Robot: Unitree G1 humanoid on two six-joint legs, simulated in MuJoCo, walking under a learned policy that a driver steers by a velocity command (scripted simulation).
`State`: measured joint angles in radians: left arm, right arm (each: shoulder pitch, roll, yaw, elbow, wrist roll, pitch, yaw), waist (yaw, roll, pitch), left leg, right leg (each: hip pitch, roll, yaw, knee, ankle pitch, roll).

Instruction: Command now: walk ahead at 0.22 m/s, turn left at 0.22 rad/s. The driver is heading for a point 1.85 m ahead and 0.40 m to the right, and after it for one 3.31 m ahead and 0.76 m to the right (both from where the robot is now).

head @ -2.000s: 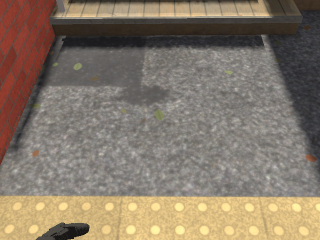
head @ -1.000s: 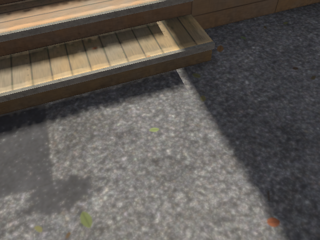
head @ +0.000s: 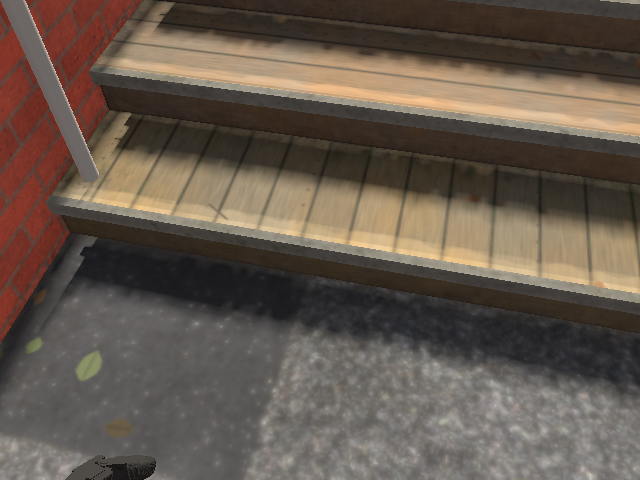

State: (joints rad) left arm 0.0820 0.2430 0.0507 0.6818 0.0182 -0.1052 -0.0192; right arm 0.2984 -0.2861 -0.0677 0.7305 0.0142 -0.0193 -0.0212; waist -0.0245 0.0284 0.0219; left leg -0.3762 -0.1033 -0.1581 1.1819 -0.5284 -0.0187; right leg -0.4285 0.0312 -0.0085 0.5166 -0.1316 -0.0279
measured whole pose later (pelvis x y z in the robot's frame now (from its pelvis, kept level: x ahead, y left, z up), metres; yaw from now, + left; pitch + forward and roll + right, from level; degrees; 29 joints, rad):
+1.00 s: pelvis +0.07 -0.01 +0.01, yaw -12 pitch +3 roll +2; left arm 0.20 0.27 0.06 0.72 -0.01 0.02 0.03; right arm 0.12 -0.28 -0.09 0.68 0.00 0.02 -0.07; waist 0.03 0.01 0.03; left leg -0.53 -0.03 -0.06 1.07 -0.40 -0.08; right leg -0.34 0.06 0.09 0.49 -0.19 -0.07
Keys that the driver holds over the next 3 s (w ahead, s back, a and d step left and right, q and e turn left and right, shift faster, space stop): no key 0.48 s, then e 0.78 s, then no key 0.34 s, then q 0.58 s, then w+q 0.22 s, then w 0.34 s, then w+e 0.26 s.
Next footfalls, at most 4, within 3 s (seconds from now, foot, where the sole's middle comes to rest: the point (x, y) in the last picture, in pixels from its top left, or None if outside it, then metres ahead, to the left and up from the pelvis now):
0.24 left None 0.13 0.14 -0.77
1.24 left None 0.15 0.11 -0.77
1.60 right None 0.02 -0.12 -0.77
2.04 left None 0.13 0.11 -0.77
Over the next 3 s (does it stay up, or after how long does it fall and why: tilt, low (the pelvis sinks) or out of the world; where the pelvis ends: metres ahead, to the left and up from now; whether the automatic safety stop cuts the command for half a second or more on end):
stays up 0.32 0.01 0.01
